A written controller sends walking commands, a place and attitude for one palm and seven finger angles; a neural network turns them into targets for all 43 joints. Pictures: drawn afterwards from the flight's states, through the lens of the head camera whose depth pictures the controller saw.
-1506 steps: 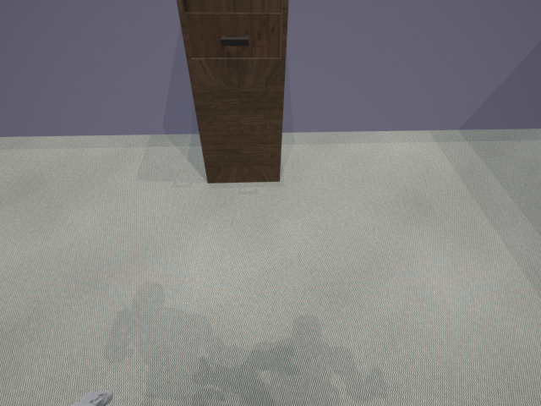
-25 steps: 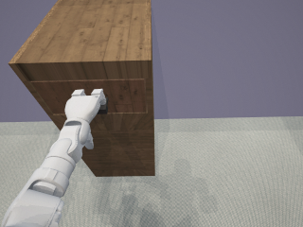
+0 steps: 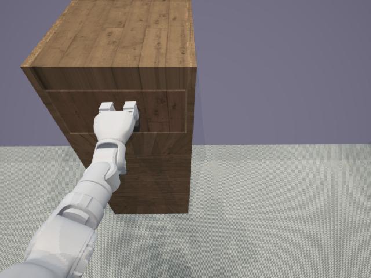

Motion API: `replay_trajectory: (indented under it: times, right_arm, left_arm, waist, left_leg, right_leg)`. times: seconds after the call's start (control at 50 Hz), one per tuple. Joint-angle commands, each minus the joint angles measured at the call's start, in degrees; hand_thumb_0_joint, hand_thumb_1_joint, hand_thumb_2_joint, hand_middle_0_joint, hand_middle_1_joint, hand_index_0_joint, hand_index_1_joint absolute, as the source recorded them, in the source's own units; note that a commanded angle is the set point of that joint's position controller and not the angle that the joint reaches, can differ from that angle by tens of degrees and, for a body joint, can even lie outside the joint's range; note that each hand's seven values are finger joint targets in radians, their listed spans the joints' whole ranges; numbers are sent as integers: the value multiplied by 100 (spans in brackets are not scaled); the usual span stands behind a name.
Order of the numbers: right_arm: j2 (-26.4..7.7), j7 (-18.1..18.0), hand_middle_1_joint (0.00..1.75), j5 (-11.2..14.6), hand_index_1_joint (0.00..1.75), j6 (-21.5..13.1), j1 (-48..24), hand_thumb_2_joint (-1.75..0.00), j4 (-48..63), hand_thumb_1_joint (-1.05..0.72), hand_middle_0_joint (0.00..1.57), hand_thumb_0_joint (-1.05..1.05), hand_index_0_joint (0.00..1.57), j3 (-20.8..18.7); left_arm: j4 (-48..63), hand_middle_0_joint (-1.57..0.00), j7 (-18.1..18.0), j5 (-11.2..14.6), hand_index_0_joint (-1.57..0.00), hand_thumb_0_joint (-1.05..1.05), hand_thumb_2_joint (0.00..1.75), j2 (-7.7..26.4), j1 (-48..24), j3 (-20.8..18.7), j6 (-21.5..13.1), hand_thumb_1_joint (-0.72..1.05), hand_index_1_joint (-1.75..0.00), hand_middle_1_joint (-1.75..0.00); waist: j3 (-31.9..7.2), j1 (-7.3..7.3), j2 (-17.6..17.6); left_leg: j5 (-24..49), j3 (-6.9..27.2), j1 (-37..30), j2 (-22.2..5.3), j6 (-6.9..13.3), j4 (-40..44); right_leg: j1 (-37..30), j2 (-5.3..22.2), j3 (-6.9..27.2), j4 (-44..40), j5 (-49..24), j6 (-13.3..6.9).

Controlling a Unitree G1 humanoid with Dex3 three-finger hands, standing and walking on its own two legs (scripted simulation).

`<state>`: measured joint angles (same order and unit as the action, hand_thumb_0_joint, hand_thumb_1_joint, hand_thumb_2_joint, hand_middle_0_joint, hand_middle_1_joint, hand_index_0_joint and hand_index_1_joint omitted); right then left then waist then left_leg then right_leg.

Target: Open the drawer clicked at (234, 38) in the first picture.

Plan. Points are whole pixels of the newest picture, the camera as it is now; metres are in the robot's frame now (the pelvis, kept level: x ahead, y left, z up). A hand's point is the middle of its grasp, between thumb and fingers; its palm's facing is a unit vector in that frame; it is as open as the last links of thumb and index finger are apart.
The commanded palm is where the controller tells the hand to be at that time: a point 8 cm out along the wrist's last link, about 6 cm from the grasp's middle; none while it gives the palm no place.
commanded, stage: lower the fingers behind the handle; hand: left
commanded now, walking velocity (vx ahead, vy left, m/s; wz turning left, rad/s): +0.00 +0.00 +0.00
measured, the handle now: (121, 120) +0.51 +0.18 +0.03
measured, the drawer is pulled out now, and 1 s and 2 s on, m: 0.00 0.00 0.00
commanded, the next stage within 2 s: lift the fingers back up to retry in 0.44 s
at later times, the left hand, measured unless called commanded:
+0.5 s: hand (121, 139) +0.44 +0.17 +0.04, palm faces +0.06 -0.02 -1.00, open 13.9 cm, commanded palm +0.41 +0.17 +0.06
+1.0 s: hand (127, 130) +0.45 +0.15 +0.06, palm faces +0.04 -0.08 -1.00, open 13.8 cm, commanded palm +0.41 +0.16 +0.12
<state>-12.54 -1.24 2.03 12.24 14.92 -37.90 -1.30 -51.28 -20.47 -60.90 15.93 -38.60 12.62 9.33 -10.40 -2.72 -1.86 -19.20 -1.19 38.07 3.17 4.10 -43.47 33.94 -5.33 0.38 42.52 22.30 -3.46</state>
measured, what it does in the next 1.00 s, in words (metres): stands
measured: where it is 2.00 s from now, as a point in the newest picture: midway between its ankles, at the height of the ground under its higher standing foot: outside the picture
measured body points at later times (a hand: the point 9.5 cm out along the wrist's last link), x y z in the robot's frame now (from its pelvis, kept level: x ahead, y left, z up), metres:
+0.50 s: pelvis -0.03 +0.01 -0.01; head +0.02 +0.02 +0.43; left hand +0.43 +0.17 +0.09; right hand +0.02 -0.25 -0.14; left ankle +0.01 +0.07 -0.71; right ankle -0.02 -0.09 -0.71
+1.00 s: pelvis +0.00 +0.02 +0.00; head +0.04 +0.01 +0.45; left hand +0.44 +0.15 +0.11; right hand +0.07 -0.24 -0.13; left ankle +0.01 +0.07 -0.71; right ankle -0.02 -0.09 -0.71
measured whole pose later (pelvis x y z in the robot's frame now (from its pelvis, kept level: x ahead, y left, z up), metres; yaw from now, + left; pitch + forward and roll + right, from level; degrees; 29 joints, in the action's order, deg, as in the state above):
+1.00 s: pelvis +0.00 +0.02 +0.00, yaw -1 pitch +13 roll -2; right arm -13.0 -2.1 1.8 9.0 17.2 -38.3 -2.5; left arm -48.3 -18.2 -58.6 15.2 -40.2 13.0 8.0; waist -9.4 -3.1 -3.5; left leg -19.0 -2.6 37.3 3.4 5.3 -42.9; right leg 33.3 -4.9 1.8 41.8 21.7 -2.1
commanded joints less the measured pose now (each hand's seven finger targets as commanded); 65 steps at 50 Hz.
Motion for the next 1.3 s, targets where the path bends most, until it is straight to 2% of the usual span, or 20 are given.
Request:
replay_trajectory:
  times: [0.0, 0.02, 0.08, 0.12, 0.2, 0.26, 0.32, 0.52, 0.58, 0.76, 0.78, 0.82, 0.94, 1.0, 1.08, 1.12, 1.18, 1.22, 1.26, 1.28]
  right_arm:
    - [-909, -89, 30, -42, 30, -143, 208, -90, 576, -90, 20, 0, 20, -262]
    - [-907, -83, 30, -51, 30, -161, 237, -90, 576, -90, 20, 0, 20, -259]
    - [-937, -93, 30, -65, 30, -172, 324, -90, 582, -90, 20, 0, 20, -277]
    - [-900, -77, 30, -74, 30, -193, 367, -90, 596, -90, 20, 0, 20, -296]
    - [-906, -61, 30, -60, 30, -209, 408, -90, 596, -90, 20, 0, 20, -317]
    - [-949, -82, 30, -66, 30, -232, 446, -90, 544, -90, 20, 0, 20, -317]
    - [-927, -85, 30, -53, 30, -261, 458, -90, 538, -90, 20, 0, 20, -309]
    - [-942, -148, 30, -36, 30, -349, 499, -90, 521, -90, 20, 0, 20, -245]
    - [-922, -142, 30, -46, 30, -370, 479, -90, 561, -90, 20, 0, 20, -284]
    - [-899, -163, 30, -28, 30, -464, 348, -90, 539, -90, 20, 0, 20, -334]
    - [-896, -172, 30, -23, 30, -475, 367, -90, 526, -90, 20, 0, 20, -348]
    - [-884, -171, 30, -26, 30, -487, 326, -90, 533, -90, 20, 0, 20, -343]
    - [-851, -107, 30, -44, 30, -499, 208, -90, 555, -90, 20, 0, 20, -400]
    - [-860, -46, 30, -12, 30, -427, 95, -90, 534, -90, 20, 0, 20, -380]
    - [-851, 21, 30, 46, 30, -308, -222, -90, 609, -90, 20, 0, 20, -359]
    - [-881, -10, 30, 73, 30, -222, -347, -90, 627, -90, 20, 0, 20, -304]
    - [-893, -68, 30, 115, 30, -118, -494, -90, 684, -90, 20, 0, 20, -252]
    - [-899, -122, 30, 119, 30, -76, -598, -90, 742, -90, 20, 0, 20, -216]
    - [-869, -149, 30, 108, 30, -90, -681, -90, 844, -90, 20, 0, 20, -233]
    - [-857, -164, 30, 97, 30, -104, -683, -90, 822, -90, 20, 0, 20, -224]
  left_arm:
    - [-153, -30, 275, -5, -30, 0, 30, 692, -1458, -138, 35, -50, -120, -120]
    - [-130, -30, 291, -5, -30, 0, 30, 585, -1615, -25, 20, -50, -120, -120]
    - [-142, -30, 261, -48, -30, 0, 30, 855, -1803, -214, -13, -50, -120, -120]
    - [-106, -30, 225, -9, -30, 0, 30, 642, -1786, -117, -6, -50, -120, -120]
    - [-187, -30, 175, 39, -30, 0, 30, 393, -1930, 65, 54, -50, -120, -120]
    - [-224, -30, 120, 49, -30, 0, 30, 659, -2190, -122, 117, -50, -120, -120]
    - [-330, -30, 115, 101, -30, 0, 30, 489, -2096, -7, 167, -50, -120, -120]
    - [-467, -30, 106, 63, -30, 0, 30, 692, -2316, -55, 251, -50, -120, -120]
    - [49, -30, 68, 90, -30, 0, 30, 739, -2685, -102, 199, -50, -120, -120]
    - [717, -30, 32, 175, -30, 0, 30, 525, -3373, 17, 75, -50, -120, -120]
    - [751, -30, 14, 160, -30, 0, 30, 718, -3209, -177, 44, -50, -120, -120]
    - [909, -30, 29, 188, -30, 0, 30, 636, -3241, -117, -5, -50, -120, -120]
    - [1726, -30, -45, 147, -30, 0, 30, 864, -2950, -404, -211, -50, -120, -120]
    - [1707, -30, -63, 141, -30, 0, 30, 970, -2603, -526, -29, -50, -120, -120]
    - [1989, -30, 112, 213, -30, 0, 30, 818, -2255, -331, 381, -50, -120, -120]
    - [2000, -30, 304, 270, -30, 0, 30, 1041, -2122, -441, 585, -50, -120, -120]
    - [1844, -30, 701, 352, -30, 0, 30, 842, -1676, -216, 736, -50, -120, -120]
    - [2053, -30, 951, 378, -30, 0, 30, 973, -1569, -230, 635, -50, -120, -120]
    - [2591, -30, 1172, 423, -30, 0, 30, 761, -1619, 17, 367, -50, -120, -120]
    - [2663, -30, 1218, 402, -30, 0, 30, 943, -1537, -127, 214, -50, -120, -120]
  waist:
    - [-694, -203, 441]
    - [-723, -252, 422]
    - [-919, -238, 418]
    - [-1116, -207, 292]
    - [-1051, -282, 372]
    - [-1111, -298, 421]
    - [-1006, -303, 449]
    - [-847, -348, 375]
    - [-1383, -296, 148]
    - [-1544, -350, 25]
    - [-1687, -260, 62]
    - [-1721, -259, 45]
    - [-2177, -4, -152]
    - [-1924, 90, 32]
    - [-1907, 157, 93]
    - [-1748, 180, 322]
    - [-1386, 117, 669]
    - [-1371, 145, 646]
    - [-1498, 88, 493]
    - [-1457, 131, 424]
  left_leg:
    - [819, 186, -958, -122, -123, 332]
    - [728, 193, -922, -129, -122, 296]
    - [654, 233, -870, -160, -121, 226]
    - [702, 237, -957, -170, -131, 183]
    - [461, 301, -935, -198, -138, 176]
    - [337, 326, -818, -208, -130, 186]
    - [205, 311, -786, -209, -124, 217]
    - [-202, 349, -629, -224, -123, 308]
    - [121, 401, -1110, -271, -147, 340]
    - [503, 595, -1890, -349, -201, 540]
    - [680, 595, -2026, -369, -207, 536]
    - [892, 578, -2180, -362, -214, 548]
    - [2331, 503, -2804, -390, -288, 478]
    - [2720, 488, -2742, -405, -327, 568]
    - [3024, 344, -2769, -355, -282, 693]
    - [2835, 233, -2562, -280, -212, 797]
    - [2616, 121, -2353, -202, -126, 905]
    - [2543, 86, -2347, -141, -99, 933]
    - [2723, 104, -2561, -128, -77, 901]
    - [2731, 116, -2577, -125, -72, 894]
  right_leg:
    - [312, 161, 102, -645, -857, 44]
    - [415, 164, 106, -632, -749, 54]
    - [479, 156, 115, -531, -618, 46]
    - [527, 138, 80, -465, -615, 34]
    - [773, 114, 46, -440, -361, 45]
    - [722, 121, 56, -419, -299, 46]
    - [784, 113, 43, -453, -190, 59]
    - [923, 121, 36, -456, 86, 63]
    - [772, 112, 19, -403, -141, 53]
    - [733, 99, -47, -514, -416, 42]
    - [631, 94, -43, -506, -496, 40]
    - [544, 88, -51, -555, -603, 42]
    - [61, 57, -68, -572, -1324, 8]
    - [-165, 51, -79, -647, -1559, 9]
    - [-713, 86, -1, -823, -2047, 18]
    - [-1088, 116, 66, -941, -2310, 40]
    - [-1373, 178, 144, -1106, -2653, 79]
    - [-1560, 222, 228, -1142, -2895, 95]
    - [-1616, 257, 279, -1165, -3045, 96]
    - [-1599, 255, 294, -1145, -3078, 92]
